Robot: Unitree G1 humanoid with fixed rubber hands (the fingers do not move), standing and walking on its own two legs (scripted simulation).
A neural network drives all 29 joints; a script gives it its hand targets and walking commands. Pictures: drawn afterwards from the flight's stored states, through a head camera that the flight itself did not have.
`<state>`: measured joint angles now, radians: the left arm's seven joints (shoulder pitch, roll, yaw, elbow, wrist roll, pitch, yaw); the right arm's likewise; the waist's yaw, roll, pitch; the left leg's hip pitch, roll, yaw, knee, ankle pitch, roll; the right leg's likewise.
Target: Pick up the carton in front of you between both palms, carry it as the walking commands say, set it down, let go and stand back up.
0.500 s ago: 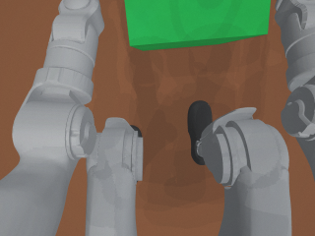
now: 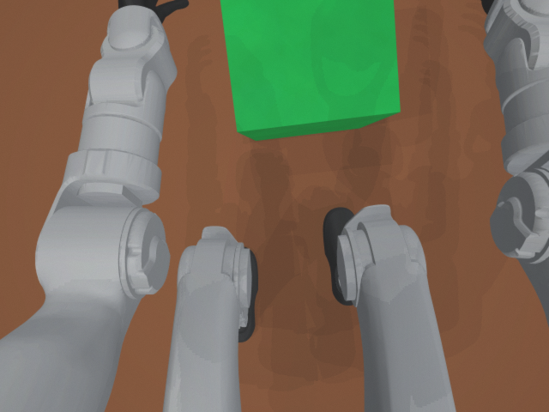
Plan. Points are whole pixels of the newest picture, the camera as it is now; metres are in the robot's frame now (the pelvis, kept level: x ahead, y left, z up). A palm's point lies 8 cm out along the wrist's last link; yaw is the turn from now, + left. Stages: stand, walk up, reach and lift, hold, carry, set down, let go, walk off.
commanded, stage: set down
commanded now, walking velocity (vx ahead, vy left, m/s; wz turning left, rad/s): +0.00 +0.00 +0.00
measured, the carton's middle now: (305, 67) +0.54 -0.09 -0.31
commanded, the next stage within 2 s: let go in 0.68 s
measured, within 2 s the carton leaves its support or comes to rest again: neither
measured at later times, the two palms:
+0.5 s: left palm out of the picture +0.57 +0.10 +0.03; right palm out of the picture +0.54 -0.30 +0.03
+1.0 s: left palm out of the picture +0.50 +0.12 +0.14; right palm out of the picture +0.46 -0.30 +0.14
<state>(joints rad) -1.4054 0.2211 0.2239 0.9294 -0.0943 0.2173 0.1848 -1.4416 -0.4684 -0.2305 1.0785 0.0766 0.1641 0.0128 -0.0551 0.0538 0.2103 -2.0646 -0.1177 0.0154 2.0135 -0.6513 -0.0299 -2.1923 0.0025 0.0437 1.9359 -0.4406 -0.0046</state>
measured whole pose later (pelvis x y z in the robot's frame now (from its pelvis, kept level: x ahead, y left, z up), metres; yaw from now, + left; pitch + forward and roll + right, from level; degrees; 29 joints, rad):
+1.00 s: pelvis +0.06 -0.02 +0.26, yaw -3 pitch +39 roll +3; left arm -0.71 0.13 0.23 0.62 0.09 0.17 0.06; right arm -0.77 -0.29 -0.28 0.72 -0.10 0.15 0.08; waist -0.03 0.03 -0.03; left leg -1.26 -0.06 -0.06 0.94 -0.37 -0.03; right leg -1.36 0.03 0.03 0.90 -0.22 -0.03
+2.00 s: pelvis +0.13 +0.00 +0.34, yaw -5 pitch -5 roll -1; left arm 0.20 0.20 0.04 0.43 0.02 0.12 -0.07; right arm 0.23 -0.22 -0.04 0.40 -0.01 0.14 0.07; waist 0.00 0.03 0.12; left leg -0.03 -0.02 -0.06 0.45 -0.33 0.02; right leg -0.14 0.04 0.04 0.43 -0.21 0.00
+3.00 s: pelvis +0.17 +0.00 +0.33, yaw -5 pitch +1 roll -1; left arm 0.34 0.24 -0.01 0.98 0.02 0.00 0.03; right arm 0.41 -0.23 0.03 0.88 -0.01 -0.01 -0.05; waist 0.00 0.00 -0.04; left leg -0.12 -0.04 -0.07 0.52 -0.42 0.03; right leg -0.24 0.02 0.03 0.56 -0.33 0.00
